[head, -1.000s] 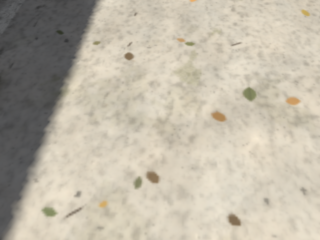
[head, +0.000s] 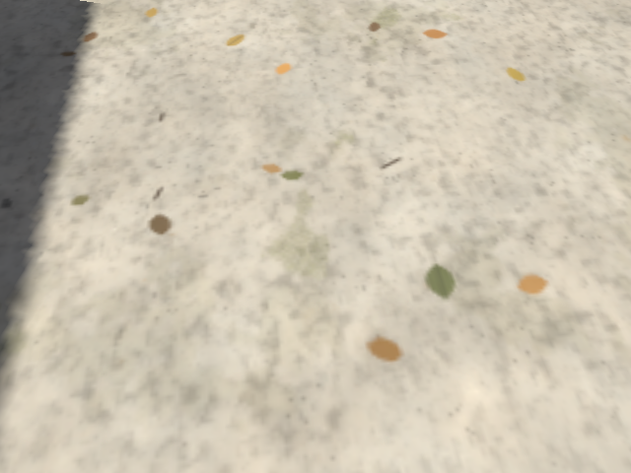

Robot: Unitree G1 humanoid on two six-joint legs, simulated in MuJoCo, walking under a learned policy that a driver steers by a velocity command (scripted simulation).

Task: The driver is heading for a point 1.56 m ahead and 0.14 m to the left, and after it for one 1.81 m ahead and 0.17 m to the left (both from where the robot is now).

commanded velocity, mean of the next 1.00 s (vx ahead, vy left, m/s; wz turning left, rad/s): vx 0.02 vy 0.00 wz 0.17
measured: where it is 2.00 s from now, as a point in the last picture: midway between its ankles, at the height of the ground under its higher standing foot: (361, 454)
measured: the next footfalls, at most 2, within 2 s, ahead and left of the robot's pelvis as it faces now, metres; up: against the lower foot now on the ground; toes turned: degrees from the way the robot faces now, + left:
right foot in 0.40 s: +0.09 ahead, -0.13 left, +0.00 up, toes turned +20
left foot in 0.72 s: -0.02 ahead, +0.10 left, +0.00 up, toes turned +12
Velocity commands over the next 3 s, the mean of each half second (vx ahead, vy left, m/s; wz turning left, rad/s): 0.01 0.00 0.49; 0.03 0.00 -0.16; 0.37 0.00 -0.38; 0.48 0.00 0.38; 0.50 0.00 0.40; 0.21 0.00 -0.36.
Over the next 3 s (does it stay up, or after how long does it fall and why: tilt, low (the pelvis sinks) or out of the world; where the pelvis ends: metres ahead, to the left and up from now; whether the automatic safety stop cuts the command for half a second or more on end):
stays up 0.91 0.05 0.01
